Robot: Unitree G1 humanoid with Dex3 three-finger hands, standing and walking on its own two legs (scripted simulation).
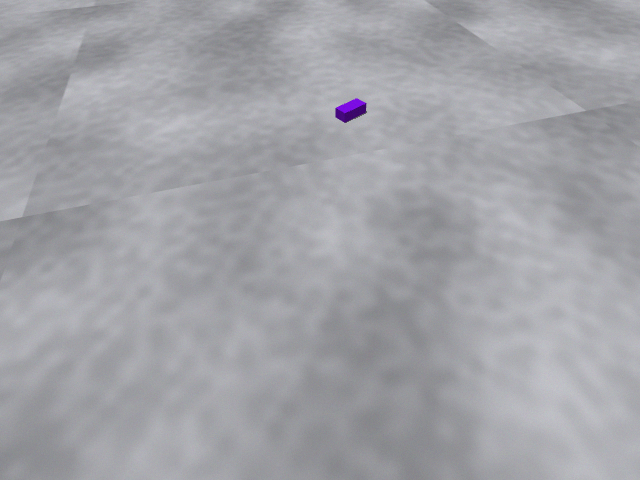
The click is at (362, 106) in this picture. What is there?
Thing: lying carton
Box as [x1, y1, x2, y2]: [335, 98, 365, 122]
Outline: 365,103 356,98 336,107 335,116 344,122 365,112
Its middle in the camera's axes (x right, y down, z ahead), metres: +0.18 -0.80 +2.37
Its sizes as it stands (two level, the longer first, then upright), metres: 0.177 0.085 0.062
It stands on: the floor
